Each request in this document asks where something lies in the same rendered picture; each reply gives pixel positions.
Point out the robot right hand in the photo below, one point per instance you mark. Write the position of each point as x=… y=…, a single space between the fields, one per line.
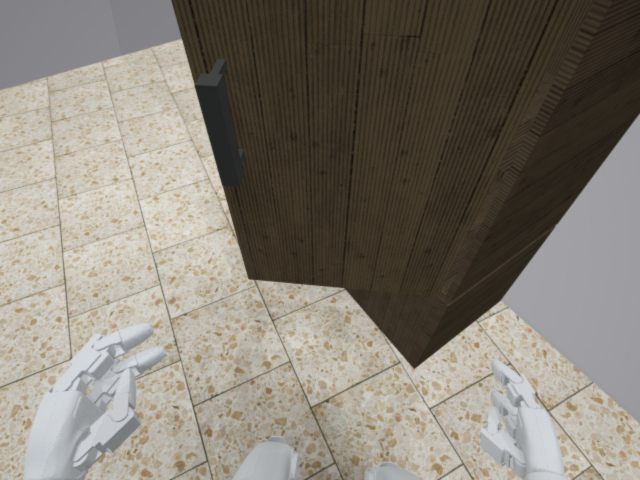
x=529 y=426

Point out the cupboard door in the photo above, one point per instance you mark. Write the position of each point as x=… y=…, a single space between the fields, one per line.
x=372 y=129

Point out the handle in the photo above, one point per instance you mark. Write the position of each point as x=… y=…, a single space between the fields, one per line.
x=213 y=100

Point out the left robot shin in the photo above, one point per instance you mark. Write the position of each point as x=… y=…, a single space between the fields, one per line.
x=277 y=439

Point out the robot left thigh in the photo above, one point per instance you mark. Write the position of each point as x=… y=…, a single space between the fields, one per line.
x=269 y=461

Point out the robot left hand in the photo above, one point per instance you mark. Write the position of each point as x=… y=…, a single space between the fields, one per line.
x=56 y=447

